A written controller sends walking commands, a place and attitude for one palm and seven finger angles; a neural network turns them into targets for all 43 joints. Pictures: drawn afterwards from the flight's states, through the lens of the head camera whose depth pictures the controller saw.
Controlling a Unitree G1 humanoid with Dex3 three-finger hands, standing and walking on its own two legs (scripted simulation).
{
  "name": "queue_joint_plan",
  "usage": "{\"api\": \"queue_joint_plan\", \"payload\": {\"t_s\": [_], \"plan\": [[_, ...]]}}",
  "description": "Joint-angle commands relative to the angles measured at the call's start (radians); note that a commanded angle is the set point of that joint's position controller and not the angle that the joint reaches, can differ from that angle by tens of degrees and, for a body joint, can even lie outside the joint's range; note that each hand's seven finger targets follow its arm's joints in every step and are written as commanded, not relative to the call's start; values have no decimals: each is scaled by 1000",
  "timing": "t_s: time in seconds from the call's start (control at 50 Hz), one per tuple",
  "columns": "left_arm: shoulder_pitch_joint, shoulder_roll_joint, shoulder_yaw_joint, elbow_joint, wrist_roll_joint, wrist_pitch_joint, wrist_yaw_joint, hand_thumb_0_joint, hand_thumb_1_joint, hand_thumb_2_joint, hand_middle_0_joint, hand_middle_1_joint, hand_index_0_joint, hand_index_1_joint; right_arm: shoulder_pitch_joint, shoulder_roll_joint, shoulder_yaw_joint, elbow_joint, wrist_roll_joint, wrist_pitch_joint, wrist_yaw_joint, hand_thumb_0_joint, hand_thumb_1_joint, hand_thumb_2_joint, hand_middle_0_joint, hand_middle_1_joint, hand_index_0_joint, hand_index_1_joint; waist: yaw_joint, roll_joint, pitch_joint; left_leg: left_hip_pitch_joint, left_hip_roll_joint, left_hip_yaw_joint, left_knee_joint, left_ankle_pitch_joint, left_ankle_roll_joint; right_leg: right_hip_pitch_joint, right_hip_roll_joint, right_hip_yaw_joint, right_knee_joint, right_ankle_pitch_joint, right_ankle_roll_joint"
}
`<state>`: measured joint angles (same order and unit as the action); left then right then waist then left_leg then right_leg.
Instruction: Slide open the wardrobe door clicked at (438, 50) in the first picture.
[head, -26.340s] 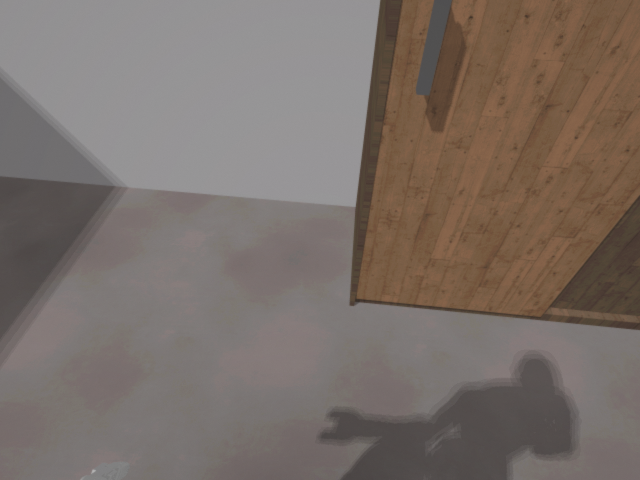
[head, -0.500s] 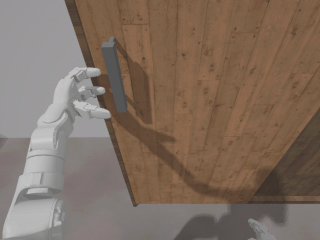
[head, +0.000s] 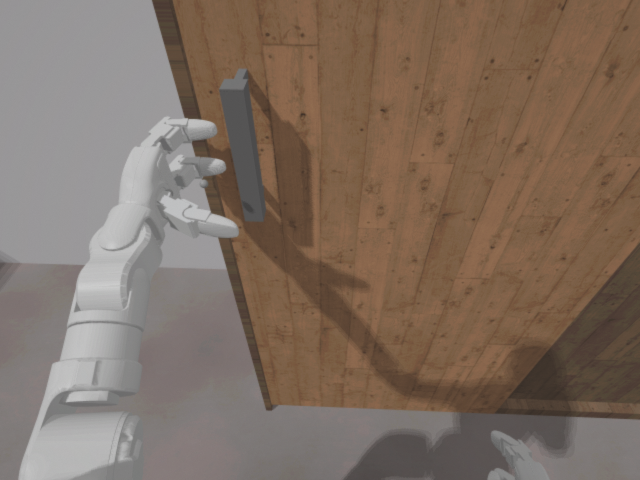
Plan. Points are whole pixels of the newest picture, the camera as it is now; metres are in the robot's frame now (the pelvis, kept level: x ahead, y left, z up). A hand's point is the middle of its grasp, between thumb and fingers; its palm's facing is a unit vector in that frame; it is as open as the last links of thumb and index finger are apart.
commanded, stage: feel for the door with the fingertips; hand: left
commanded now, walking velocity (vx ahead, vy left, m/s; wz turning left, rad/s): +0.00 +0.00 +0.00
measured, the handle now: (249, 149) +0.46 +0.12 +0.20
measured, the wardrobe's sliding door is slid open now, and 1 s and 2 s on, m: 0.00 0.00 0.00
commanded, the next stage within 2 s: slide the fingers in behind the handle in 0.80 s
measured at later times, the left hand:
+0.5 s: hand (222, 167) +0.40 +0.14 +0.21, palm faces +0.03 -1.00 -0.02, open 14.0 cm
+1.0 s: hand (224, 164) +0.42 +0.15 +0.21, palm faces +0.03 -1.00 +0.01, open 13.6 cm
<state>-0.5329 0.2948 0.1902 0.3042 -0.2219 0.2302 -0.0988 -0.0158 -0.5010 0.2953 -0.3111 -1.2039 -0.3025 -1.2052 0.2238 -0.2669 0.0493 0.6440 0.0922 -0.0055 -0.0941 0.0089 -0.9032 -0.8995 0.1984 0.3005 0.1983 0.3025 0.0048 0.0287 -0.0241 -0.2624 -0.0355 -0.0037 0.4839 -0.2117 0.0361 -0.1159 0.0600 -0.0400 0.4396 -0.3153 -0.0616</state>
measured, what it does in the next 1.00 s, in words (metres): stands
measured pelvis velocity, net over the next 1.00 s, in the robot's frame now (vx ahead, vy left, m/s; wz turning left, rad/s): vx -0.01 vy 0.00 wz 0.00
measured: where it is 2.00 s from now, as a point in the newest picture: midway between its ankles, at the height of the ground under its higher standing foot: outside the picture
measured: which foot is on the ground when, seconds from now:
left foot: down 0.00-1.00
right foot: down 0.00-1.00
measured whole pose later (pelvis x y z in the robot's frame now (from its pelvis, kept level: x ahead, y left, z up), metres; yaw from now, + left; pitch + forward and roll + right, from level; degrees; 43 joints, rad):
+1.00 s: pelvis -0.01 +0.00 +0.00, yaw +0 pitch +0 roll +0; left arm -0.75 0.30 0.19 0.62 -0.20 0.21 -0.07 -0.01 -0.50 0.30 -0.39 -1.24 -0.37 -1.26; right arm 0.26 -0.26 0.04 0.68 0.09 0.00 -0.09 0.01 -0.90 -0.90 0.20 0.30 0.20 0.30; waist -0.02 0.04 -0.04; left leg -0.29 -0.02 -0.01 0.48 -0.19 0.03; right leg -0.15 0.07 -0.04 0.44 -0.30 -0.07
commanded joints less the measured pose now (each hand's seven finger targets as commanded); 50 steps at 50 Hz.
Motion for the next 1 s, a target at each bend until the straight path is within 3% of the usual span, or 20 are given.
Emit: {"api": "queue_joint_plan", "payload": {"t_s": [0.0, 0.04, 0.06, 0.08, 0.14, 0.2, 0.24, 0.28, 0.3, 0.36, 0.44, 0.5, 0.54, 0.62, 0.7, 0.8, 0.84, 0.9, 0.94, 0.98], "plan": [[-563, 129, 2, -173, -1, -45, 19, 0, -500, 300, -300, -1200, -300, -1200, -105, -104, -41, -128, -9, -55, -3, 0, -900, -900, 200, 300, 200, 300, -35, 59, -282, 310, 34, -56, -21, 236, 13, -150, -36, 31, -67, 300, 31], [-451, 155, 44, -65, 4, 10, 29, 0, -500, 300, -300, -1200, -300, -1200, -101, -114, -45, -124, -9, -38, 2, 0, -900, -900, 200, 300, 200, 300, -8, -1, -262, 265, 35, -51, -30, 221, 11, -125, -37, 26, -72, 296, 32], [-433, 114, 22, -48, -3, 34, 31, 0, -500, 300, -300, -1200, -300, -1200, -107, -109, -39, -136, -8, -31, 4, 0, -900, -900, 200, 300, 200, 300, -4, -32, -245, 235, 31, -45, -36, 219, 14, -107, -42, 25, -69, 317, 35], [-408, 126, 47, -39, -7, 54, 38, 0, -500, 300, -300, -1200, -300, -1200, -110, -110, -41, -143, -7, -27, 6, 0, -900, -900, 200, 300, 200, 300, 6, -72, -247, 222, 31, -42, -36, 225, 14, -92, -42, 24, -67, 338, 38], [-368, 168, 99, -42, -14, 66, 56, 0, -500, 300, -300, -1200, -300, -1200, -121, -115, -41, -162, -10, -12, 9, 0, -900, -900, 200, 300, 200, 300, 26, -145, -239, 186, 29, -27, -44, 228, 20, -45, -49, 34, -70, 382, 49], [-482, 153, 78, -182, 2, 12, 81, 0, -500, 300, -300, -1200, -300, -1200, -134, -99, -38, -179, -14, -16, 11, 0, -900, -900, 200, 300, 200, 300, 12, -122, -258, 209, 30, -20, -43, 242, 26, -39, -49, 46, -68, 400, 49], [-555, 229, 117, -233, 20, -35, 100, 0, -500, 300, -300, -1200, -300, -1200, -128, -101, -38, -170, -19, -15, 9, 0, -900, -900, 200, 300, 200, 300, 10, -81, -274, 222, 31, -17, -40, 248, 28, -26, -51, 56, -71, 399, 48], [-589, 219, 102, -261, 37, -65, 105, 0, -500, 300, -300, -1200, -300, -1200, -128, -91, -37, -162, -23, -20, 8, 0, -900, -900, 200, 300, 200, 300, 1, -24, -303, 252, 30, -16, -35, 260, 27, -26, -49, 60, -66, 400, 42], [-611, 175, 53, -265, 41, -72, 99, 0, -500, 300, -300, -1200, -300, -1200, -130, -89, -35, -159, -22, -21, 6, 0, -900, -900, 200, 300, 200, 300, -12, 21, -290, 265, 30, -13, -35, 252, 25, -48, -47, 59, -70, 383, 40], [-622, 110, -19, -175, 36, -52, 75, 0, -500, 300, -300, -1200, -300, -1200, -115, -92, -36, -133, -17, -22, 1, 0, -900, -900, 200, 300, 200, 300, -44, 47, -237, 275, 31, -23, -33, 214, 22, -106, -41, 51, -88, 329, 40], [-552, 132, 14, -4, 10, 15, 35, 0, -500, 300, -300, -1200, -300, -1200, -97, -112, -43, -122, -11, -18, -8, 0, -900, -900, 200, 300, 200, 300, -32, -34, -212, 227, 24, -27, -38, 169, 24, -114, -44, 49, -99, 309, 49], [-608, 119, 10, 12, -6, 21, 27, 0, -500, 300, -300, -1200, -300, -1200, -89, -112, -45, -122, -9, -25, -6, 0, -900, -900, 200, 300, 200, 300, -35, -67, -228, 214, 25, -33, -39, 168, 24, -116, -46, 46, -93, 311, 49], [-595, 194, 80, 18, -10, -6, 40, 0, -500, 300, -300, -1200, -300, -1200, -79, -120, -49, -123, -13, -28, -3, 0, -900, -900, 200, 300, 200, 300, -14, -97, -263, 202, 21, -31, -37, 192, 27, -72, -49, 50, -84, 348, 51], [-642, 199, 86, -75, 16, -82, 65, 0, -500, 300, -300, -1200, -300, -1200, -71, -107, -51, -130, -19, -37, 7, 0, -900, -900, 200, 300, 200, 300, -11, -58, -338, 233, 21, -22, -26, 257, 29, -34, -50, 56, -58, 428, 48], [-660, 206, 74, -58, 31, -98, 66, 0, -500, 300, -300, -1200, -300, -1200, -69, -108, -51, -123, -16, -32, 9, 0, -900, -900, 200, 300, 200, 300, -22, -21, -289, 219, 23, -14, -27, 229, 29, -55, -49, 60, -67, 406, 48], [-693, 203, 60, 36, 23, -71, 47, 0, -500, 300, -300, -1200, -300, -1200, -59, -114, -48, -111, -12, -30, 0, 0, -900, -900, 200, 300, 200, 300, -41, -47, -224, 190, 23, -16, -31, 161, 32, -105, -48, 64, -91, 337, 56], [-714, 223, 70, 79, 25, -74, 44, 0, -500, 300, -300, -1200, -300, -1200, -47, -120, -50, -103, -14, -29, -4, 0, -900, -900, 200, 300, 200, 300, -43, -39, -219, 188, 25, -18, -32, 149, 31, -115, -48, 60, -93, 305, 53], [-753, 164, 25, 106, 24, -82, 40, 0, -500, 300, -300, -1200, -300, -1200, -41, -113, -52, -98, -12, -38, -3, 0, -900, -900, 200, 300, 200, 300, -54, -36, -231, 200, 26, -26, -28, 149, 30, -143, -46, 57, -90, 289, 50], [-720, 200, 60, 142, 23, -87, 44, 0, -500, 300, -300, -1200, -300, -1200, -23, -121, -55, -95, -14, -39, -2, 0, -900, -900, 200, 300, 200, 300, -44, -59, -246, 188, 26, -28, -26, 146, 30, -130, -45, 55, -87, 282, 51], [-751, 168, 30, 132, 24, -100, 42, 0, -500, 300, -300, -1200, -300, -1200, -31, -115, -53, -99, -12, -43, 0, 0, -900, -900, 200, 300, 200, 300, -49, -50, -256, 192, 23, -31, -26, 146, 31, -132, -47, 58, -82, 284, 49]]}}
